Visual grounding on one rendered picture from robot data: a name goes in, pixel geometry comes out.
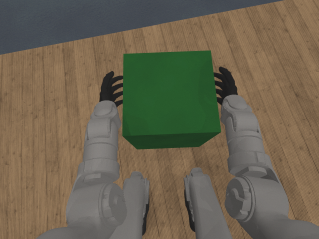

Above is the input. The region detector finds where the left robot forearm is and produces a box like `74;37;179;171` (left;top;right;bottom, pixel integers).
65;100;122;222

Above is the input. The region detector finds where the robot left upper arm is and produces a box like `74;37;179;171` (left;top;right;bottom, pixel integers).
36;182;128;239

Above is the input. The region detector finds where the right robot shin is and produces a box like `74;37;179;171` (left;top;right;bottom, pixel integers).
188;167;211;222

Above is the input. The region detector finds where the robot right upper arm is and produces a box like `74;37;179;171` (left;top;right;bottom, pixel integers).
224;175;319;239

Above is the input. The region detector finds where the carton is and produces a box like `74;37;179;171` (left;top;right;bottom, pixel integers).
122;50;221;150

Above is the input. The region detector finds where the left robot hand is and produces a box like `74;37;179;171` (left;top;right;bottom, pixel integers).
99;71;123;107

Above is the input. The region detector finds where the right robot forearm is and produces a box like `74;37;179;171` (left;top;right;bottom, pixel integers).
220;94;289;210

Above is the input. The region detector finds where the right robot hand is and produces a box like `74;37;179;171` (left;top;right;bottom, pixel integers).
214;66;238;105

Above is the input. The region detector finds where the left robot thigh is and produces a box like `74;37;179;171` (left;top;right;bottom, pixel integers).
109;176;150;239

